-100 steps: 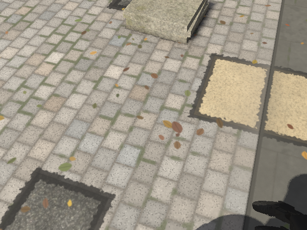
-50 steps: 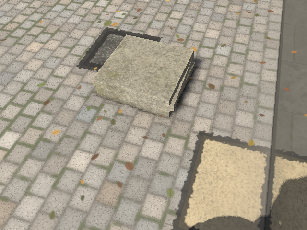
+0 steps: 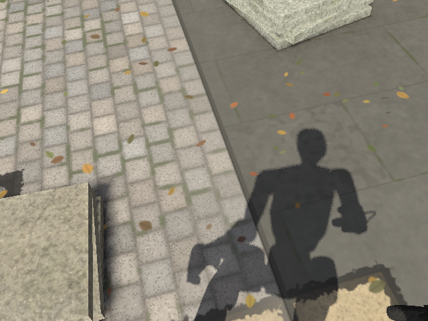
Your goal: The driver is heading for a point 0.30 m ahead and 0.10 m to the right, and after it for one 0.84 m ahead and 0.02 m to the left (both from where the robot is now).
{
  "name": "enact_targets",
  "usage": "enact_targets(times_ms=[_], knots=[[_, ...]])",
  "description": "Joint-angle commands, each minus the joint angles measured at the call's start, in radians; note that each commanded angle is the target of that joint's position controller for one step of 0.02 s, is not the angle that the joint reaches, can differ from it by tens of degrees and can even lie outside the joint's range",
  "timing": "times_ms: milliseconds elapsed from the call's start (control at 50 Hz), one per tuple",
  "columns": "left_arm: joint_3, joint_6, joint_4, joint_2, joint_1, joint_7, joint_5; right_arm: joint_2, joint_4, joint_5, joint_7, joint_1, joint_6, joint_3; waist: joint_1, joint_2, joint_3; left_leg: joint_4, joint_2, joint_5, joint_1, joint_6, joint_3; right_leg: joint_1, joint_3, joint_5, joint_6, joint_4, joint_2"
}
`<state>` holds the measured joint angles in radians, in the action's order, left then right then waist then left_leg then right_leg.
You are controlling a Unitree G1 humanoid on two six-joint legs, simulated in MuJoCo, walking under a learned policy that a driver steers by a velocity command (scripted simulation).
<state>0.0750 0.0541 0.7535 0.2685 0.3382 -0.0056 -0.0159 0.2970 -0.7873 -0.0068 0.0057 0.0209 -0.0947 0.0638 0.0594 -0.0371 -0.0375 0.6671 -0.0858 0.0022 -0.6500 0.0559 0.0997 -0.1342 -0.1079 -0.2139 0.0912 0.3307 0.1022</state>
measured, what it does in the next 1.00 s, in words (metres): walks ahead, turning right: left foot, then right foot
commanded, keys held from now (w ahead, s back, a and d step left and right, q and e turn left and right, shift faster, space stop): w+e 0.62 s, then w+q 0.38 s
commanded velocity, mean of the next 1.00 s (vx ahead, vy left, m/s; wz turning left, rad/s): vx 0.50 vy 0.00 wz -0.37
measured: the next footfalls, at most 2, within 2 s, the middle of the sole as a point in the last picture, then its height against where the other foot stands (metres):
left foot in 0.16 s outside the picture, level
right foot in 0.68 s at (313, 318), level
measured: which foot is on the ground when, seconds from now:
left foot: up 0.00-0.14, down 0.16-0.70, up 0.72-1.00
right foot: down 0.00-0.18, up 0.20-0.66, down 0.68-1.00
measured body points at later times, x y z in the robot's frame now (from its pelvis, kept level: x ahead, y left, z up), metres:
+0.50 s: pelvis +0.27 +0.03 +0.00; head +0.30 +0.02 +0.45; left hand +0.53 +0.23 -0.09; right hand +0.22 -0.25 -0.13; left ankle +0.25 +0.15 -0.75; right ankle +0.35 -0.16 -0.68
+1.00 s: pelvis +0.51 -0.12 +0.00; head +0.53 -0.14 +0.45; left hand +0.68 +0.11 -0.11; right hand +0.54 -0.42 -0.12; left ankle +0.70 +0.01 -0.67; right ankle +0.45 -0.18 -0.75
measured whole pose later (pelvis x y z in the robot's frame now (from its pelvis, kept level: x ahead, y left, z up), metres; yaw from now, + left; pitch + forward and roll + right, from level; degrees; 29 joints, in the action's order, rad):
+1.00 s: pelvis +0.51 -0.12 +0.00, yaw -20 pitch +0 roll -1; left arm 0.07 0.09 0.76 0.25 0.31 0.01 0.02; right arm 0.31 -0.84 0.03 0.01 0.18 -0.04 0.07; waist 0.03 -0.05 -0.03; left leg 0.94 -0.12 -0.04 -0.71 0.02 0.09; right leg -0.05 0.15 -0.21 0.07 0.25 0.06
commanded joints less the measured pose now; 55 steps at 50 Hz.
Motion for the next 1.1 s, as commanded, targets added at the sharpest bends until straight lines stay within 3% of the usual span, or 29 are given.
enact_targets(times_ms=[20, 100, 140, 160, 180, 200, 220, 240, 260, 280, 300, 340, 380, 500, 560, 600, 640, 660, 680, 700, 720, 740, 760, 780, 800, 860, 960, 1020, 1100], knots=[[0.049, 0.01, -0.047, 0.178, 0.017, -0.009, -0.006, 0.059, 0.091, 0.012, 0.01, -0.111, -0.019, 0.006, 0.011, 0.124, 0.014, -0.118, 0.062, 0.107, 0.121, -0.002, -0.041, -0.084, -0.176, 0.118, 0.123, -0.091, -0.215], [0.048, -0.003, -0.036, 0.169, 0.035, -0.017, -0.007, 0.106, 0.104, 0.016, 0.023, -0.103, -0.039, 0.019, -0.005, 0.153, 0.019, -0.193, 0.074, -0.009, 0.158, -0.034, -0.016, 0.022, -0.28, 0.126, 0.107, 0.02, -0.255], [0.044, -0.012, -0.045, 0.157, 0.013, -0.019, -0.005, 0.131, 0.076, 0.014, 0.02, 0.007, -0.051, 0.034, -0.065, 0.178, 0.058, -0.239, 0.09, -0.058, 0.303, -0.07, -0.047, 0.029, -0.296, 0.211, 0.081, 0.114, -0.23], [0.028, -0.012, -0.058, 0.117, 0.003, -0.016, 0.0, 0.164, 0.056, 0.0, 0.014, 0.121, -0.057, 0.049, -0.12, 0.155, 0.152, -0.229, 0.032, -0.054, 0.501, -0.112, -0.01, -0.022, -0.253, 0.24, 0.048, 0.272, -0.174], [0.007, -0.011, -0.082, 0.064, 0.018, -0.015, 0.021, 0.222, 0.042, -0.008, 0.006, 0.284, -0.053, 0.062, -0.172, 0.02, 0.306, -0.208, -0.148, -0.103, 0.774, -0.169, 0.177, -0.173, -0.152, 0.03, 0.003, 0.565, -0.096], [-0.004, 0.0, -0.111, 0.029, 0.164, -0.013, -0.021, 0.277, 0.003, -0.012, 0.015, 0.337, -0.038, 0.076, -0.087, -0.356, 0.38, -0.332, -0.339, -0.35, 1.024, -0.324, 0.668, -0.538, -0.07, -0.408, -0.052, 0.852, 0.005], [0.015, -0.002, -0.077, 0.144, 0.14, -0.018, -0.031, 0.164, 0.031, 0.012, 0.019, 0.294, -0.033, 0.051, -0.113, -0.196, 0.282, -0.371, -0.325, -0.542, 0.962, -0.293, 0.665, -0.643, -0.102, -0.359, -0.064, 0.966, -0.081], [0.028, -0.007, -0.09, 0.188, 0.028, -0.017, -0.022, 0.107, 0.043, 0.015, 0.014, 0.25, -0.024, 0.036, -0.138, -0.099, 0.164, -0.381, -0.281, -0.508, 0.838, -0.247, 0.484, -0.663, -0.069, -0.264, -0.067, 0.974, -0.115], [0.028, -0.012, -0.098, 0.176, -0.019, -0.018, -0.013, 0.096, 0.05, 0.004, 0.012, 0.201, -0.017, 0.029, -0.118, -0.031, 0.1, -0.4, -0.24, -0.379, 0.715, -0.228, 0.361, -0.622, -0.041, -0.193, -0.072, 0.95, -0.151], [0.03, -0.013, -0.11, 0.162, -0.053, -0.015, -0.003, 0.077, 0.043, -0.002, 0.01, 0.174, -0.014, 0.024, -0.104, -0.03, 0.05, -0.422, -0.207, -0.28, 0.628, -0.226, 0.277, -0.603, -0.039, -0.148, -0.073, 0.901, -0.179], [0.03, -0.016, -0.116, 0.14, -0.045, -0.008, -0.008, 0.072, 0.037, -0.009, 0.006, 0.167, -0.016, 0.02, -0.084, -0.057, 0.041, -0.446, -0.184, -0.22, 0.574, -0.218, 0.204, -0.555, -0.033, -0.121, -0.07, 0.872, -0.205], [0.022, -0.027, -0.128, 0.1, -0.048, -0.002, -0.016, 0.078, 0.022, -0.001, 0.005, 0.173, -0.024, 0.024, -0.078, -0.072, 0.033, -0.489, -0.171, -0.145, 0.542, -0.233, 0.111, -0.547, -0.006, -0.1, -0.075, 0.83, -0.222], [0.016, -0.031, -0.151, 0.082, -0.081, -0.001, -0.01, 0.107, 0.006, 0.004, 0.002, 0.185, -0.029, 0.034, -0.076, -0.047, 0.023, -0.512, -0.186, -0.058, 0.549, -0.25, 0.05, -0.587, -0.003, -0.053, -0.086, 0.771, -0.233], [0.001, -0.017, -0.192, 0.057, -0.217, 0.03, -0.008, 0.147, -0.011, 0.006, -0.006, 0.204, -0.01, 0.042, -0.12, -0.022, -0.007, -0.518, -0.149, 0.088, 0.589, -0.216, -0.175, -0.555, 0.076, 0.225, -0.085, 0.466, -0.216], [-0.004, -0.017, -0.226, 0.05, -0.301, 0.049, -0.01, 0.173, -0.028, 0.018, -0.009, 0.253, 0.006, 0.048, -0.147, -0.019, -0.036, -0.504, -0.173, 0.11, 0.652, -0.202, -0.222, -0.539, 0.124, 0.221, -0.066, 0.36, -0.198], [0.002, -0.02, -0.247, 0.068, -0.319, 0.059, -0.011, 0.195, -0.033, 0.03, -0.009, 0.262, 0.02, 0.055, -0.134, -0.028, -0.043, -0.461, -0.195, 0.223, 0.708, -0.186, -0.247, -0.52, 0.149, 0.15, -0.037, 0.316, -0.178], [0.019, -0.024, -0.248, 0.097, -0.272, 0.059, -0.001, 0.222, -0.037, 0.042, -0.014, 0.272, 0.032, 0.062, -0.087, -0.057, 0.01, -0.328, -0.203, 0.551, 0.735, -0.174, -0.271, -0.388, 0.191, 0.04, 0.006, 0.296, -0.112], [0.038, -0.026, -0.224, 0.125, -0.167, 0.055, 0.002, 0.225, -0.045, 0.045, -0.014, 0.274, 0.038, 0.059, -0.015, -0.054, 0.071, -0.189, -0.192, 0.657, 0.714, -0.164, -0.284, -0.231, 0.2, 0.038, 0.037, 0.252, -0.072], [0.065, -0.029, -0.172, 0.168, 0.001, 0.041, -0.001, 0.196, -0.052, 0.041, -0.015, 0.277, 0.038, 0.044, 0.076, -0.024, 0.153, 0.005, -0.16, 0.608, 0.596, -0.139, -0.307, 0.038, 0.188, 0.121, 0.071, 0.189, -0.048], [0.086, -0.037, -0.14, 0.258, 0.145, 0.018, 0.0, 0.107, -0.028, -0.003, -0.009, 0.301, 0.031, 0.008, 0.102, 0.16, 0.272, 0.343, -0.098, 0.067, 0.31, -0.1, -0.312, 0.368, -0.095, 0.197, 0.128, 0.225, -0.262], [0.077, -0.026, -0.161, 0.304, 0.096, 0.02, -0.001, 0.042, -0.012, 0.013, 0.007, 0.39, 0.007, -0.021, 0.006, 0.327, 0.434, 0.671, 0.078, -0.602, 0.007, -0.066, -0.167, 0.563, -0.628, 0.01, 0.311, 0.057, -0.508], [0.051, -0.012, -0.168, 0.209, 0.088, 0.031, 0.01, 0.162, -0.017, 0.056, 0.017, 0.278, -0.011, 0.011, 0.077, 0.143, 0.403, 0.733, 0.037, -0.568, -0.067, -0.081, -0.021, 0.494, -0.579, -0.034, 0.259, -0.003, -0.501], [0.04, -0.001, -0.153, 0.186, 0.048, 0.033, 0.018, 0.163, 0.019, 0.08, 0.021, 0.189, -0.017, 0.013, 0.068, 0.13, 0.247, 0.707, 0.008, -0.5, -0.107, -0.092, -0.028, 0.354, -0.4, 0.03, 0.217, -0.012, -0.463], [0.031, 0.009, -0.139, 0.163, -0.011, 0.035, 0.015, 0.138, 0.016, 0.065, 0.015, 0.179, -0.014, 0.008, 0.016, 0.066, 0.16, 0.618, -0.043, -0.416, -0.073, -0.089, -0.031, 0.208, -0.278, 0.108, 0.179, -0.03, -0.418], [0.021, 0.017, -0.135, 0.122, -0.063, 0.034, 0.016, 0.14, 0.003, 0.045, 0.01, 0.188, -0.003, 0.014, -0.017, 0.085, 0.114, 0.554, -0.068, -0.363, -0.029, -0.081, -0.024, 0.112, -0.187, 0.154, 0.16, -0.059, -0.379], [0.019, 0.049, -0.116, 0.105, -0.115, 0.03, 0.027, 0.098, -0.037, 0.043, 0.004, 0.275, 0.041, 0.014, -0.077, 0.103, 0.075, 0.505, -0.076, -0.259, 0.071, -0.053, -0.01, -0.025, -0.052, 0.205, 0.147, -0.162, -0.354], [0.024, 0.062, -0.063, 0.111, -0.093, 0.008, 0.04, 0.065, -0.013, 0.035, 0.004, 0.183, 0.048, 0.014, -0.059, 0.083, 0.003, 0.292, -0.046, -0.015, -0.05, -0.027, 0.024, 0.013, 0.134, 0.272, 0.105, -0.21, -0.32], [0.027, 0.059, -0.044, 0.127, -0.084, -0.001, 0.033, 0.039, 0.011, 0.029, 0.022, 0.106, 0.04, 0.004, -0.028, 0.078, -0.025, 0.121, -0.03, 0.11, -0.031, -0.036, -0.037, 0.039, 0.217, 0.282, 0.077, -0.225, -0.312], [0.038, 0.037, 0.003, 0.148, -0.015, -0.008, 0.018, 0.019, 0.07, 0.026, 0.045, -0.003, 0.037, -0.01, 0.02, 0.064, -0.069, -0.005, -0.015, 0.074, -0.089, -0.071, -0.093, 0.179, 0.264, 0.362, 0.069, -0.185, -0.359]])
